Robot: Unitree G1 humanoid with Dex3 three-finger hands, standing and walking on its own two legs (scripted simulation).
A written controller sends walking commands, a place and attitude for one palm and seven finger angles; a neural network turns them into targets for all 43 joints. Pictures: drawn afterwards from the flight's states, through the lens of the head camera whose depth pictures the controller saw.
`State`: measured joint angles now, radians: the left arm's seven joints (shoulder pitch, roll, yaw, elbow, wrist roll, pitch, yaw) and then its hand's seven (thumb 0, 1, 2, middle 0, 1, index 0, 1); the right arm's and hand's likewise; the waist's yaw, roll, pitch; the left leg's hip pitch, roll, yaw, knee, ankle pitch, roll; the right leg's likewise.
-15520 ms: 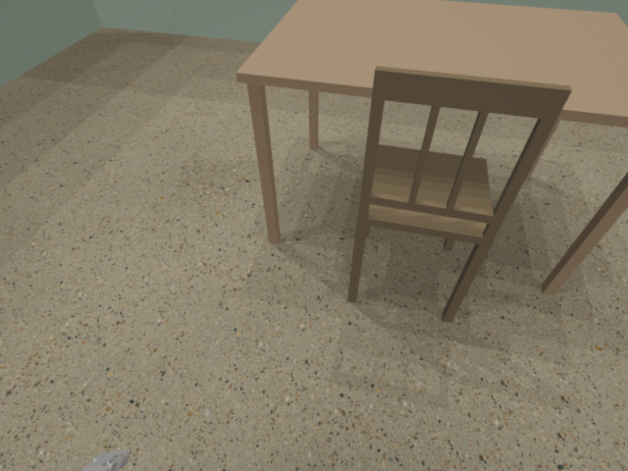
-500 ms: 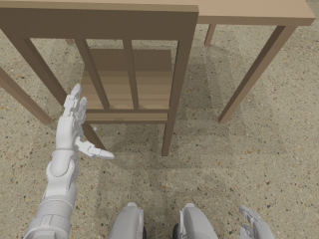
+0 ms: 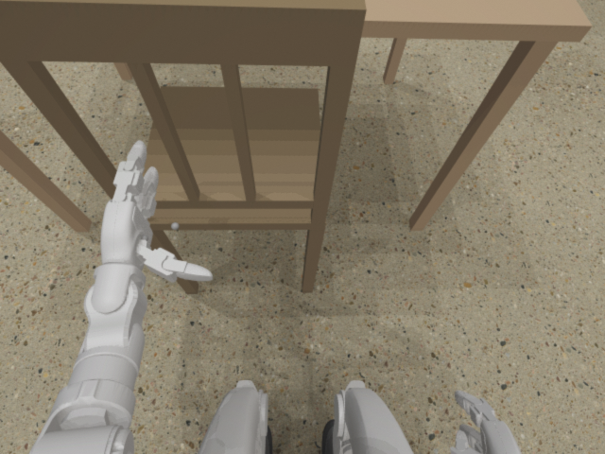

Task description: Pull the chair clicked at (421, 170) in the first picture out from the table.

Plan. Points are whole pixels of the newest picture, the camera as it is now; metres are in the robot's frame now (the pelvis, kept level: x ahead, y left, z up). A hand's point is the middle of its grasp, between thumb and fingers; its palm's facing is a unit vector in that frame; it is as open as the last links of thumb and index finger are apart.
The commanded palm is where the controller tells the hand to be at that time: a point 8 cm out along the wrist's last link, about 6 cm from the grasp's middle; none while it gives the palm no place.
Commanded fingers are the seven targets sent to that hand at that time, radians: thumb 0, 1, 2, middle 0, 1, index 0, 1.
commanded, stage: push the fingers through the gap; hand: left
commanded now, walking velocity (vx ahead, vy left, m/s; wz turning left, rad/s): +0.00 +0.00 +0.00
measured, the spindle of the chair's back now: (172, 143) +0.53 +0.19 +0.03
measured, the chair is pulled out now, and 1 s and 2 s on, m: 0.00 0.00 0.00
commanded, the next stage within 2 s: hook a spindle and tug to test in 1.34 s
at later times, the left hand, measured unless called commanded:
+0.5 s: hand (181, 185) +0.46 +0.17 +0.02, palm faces +0.04 -1.00 -0.04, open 16.9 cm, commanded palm +0.43 +0.22 +0.02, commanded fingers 0.00 -0.50 0.30 -0.06 -0.08 -0.06 -0.08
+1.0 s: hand (179, 160) +0.50 +0.18 +0.02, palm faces +0.04 -1.00 -0.03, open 16.9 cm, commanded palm +0.47 +0.22 +0.02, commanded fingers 0.00 -0.50 0.30 -0.06 -0.08 -0.06 -0.08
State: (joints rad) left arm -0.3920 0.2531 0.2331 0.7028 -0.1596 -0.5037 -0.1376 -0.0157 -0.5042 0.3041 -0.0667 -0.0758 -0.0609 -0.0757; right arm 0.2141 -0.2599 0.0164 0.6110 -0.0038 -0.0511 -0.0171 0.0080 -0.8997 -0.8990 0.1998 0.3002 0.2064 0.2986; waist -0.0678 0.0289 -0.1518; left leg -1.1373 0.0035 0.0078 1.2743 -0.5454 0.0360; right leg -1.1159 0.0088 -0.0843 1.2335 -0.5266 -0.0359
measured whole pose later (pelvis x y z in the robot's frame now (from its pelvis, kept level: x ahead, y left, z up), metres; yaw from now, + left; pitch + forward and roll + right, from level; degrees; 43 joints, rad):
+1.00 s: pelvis +0.01 +0.01 -0.01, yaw -2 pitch +28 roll -4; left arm -0.79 0.41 0.38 1.08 -0.09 -0.52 -0.15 -0.02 -0.50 0.30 -0.07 -0.08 -0.06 -0.08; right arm 0.30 -0.27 0.03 0.63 -0.04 0.05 0.02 0.00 -0.90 -0.90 0.20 0.30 0.21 0.30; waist -0.15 0.05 -0.14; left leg -1.23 0.02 0.01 1.30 -0.56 0.05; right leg -1.20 0.02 -0.08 1.23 -0.52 -0.02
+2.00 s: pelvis +0.01 +0.01 +0.00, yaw -2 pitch +27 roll -4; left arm -0.75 0.38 0.37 1.05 -0.09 -0.52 -0.14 -0.01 -0.20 0.43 -0.41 -1.14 -0.40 -1.14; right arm 0.31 -0.26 0.03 0.62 -0.03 0.08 0.03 0.00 -0.90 -0.90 0.20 0.30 0.21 0.30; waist -0.15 0.05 -0.15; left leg -1.21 0.02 0.01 1.29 -0.56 0.05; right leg -1.19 0.03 -0.07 1.22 -0.51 -0.02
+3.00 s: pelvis +0.02 +0.01 +0.01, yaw -2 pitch +25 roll -3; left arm -0.48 0.26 0.27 0.79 -0.13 -0.53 -0.09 0.01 0.77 0.83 -0.44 -1.40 -0.43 -1.45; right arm 0.26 -0.25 0.00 0.61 -0.02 0.04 0.03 0.01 -0.90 -0.90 0.20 0.30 0.21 0.30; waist -0.10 0.04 -0.16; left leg -1.12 0.01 0.02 1.24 -0.56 0.05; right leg -1.10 0.02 -0.06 1.18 -0.53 -0.02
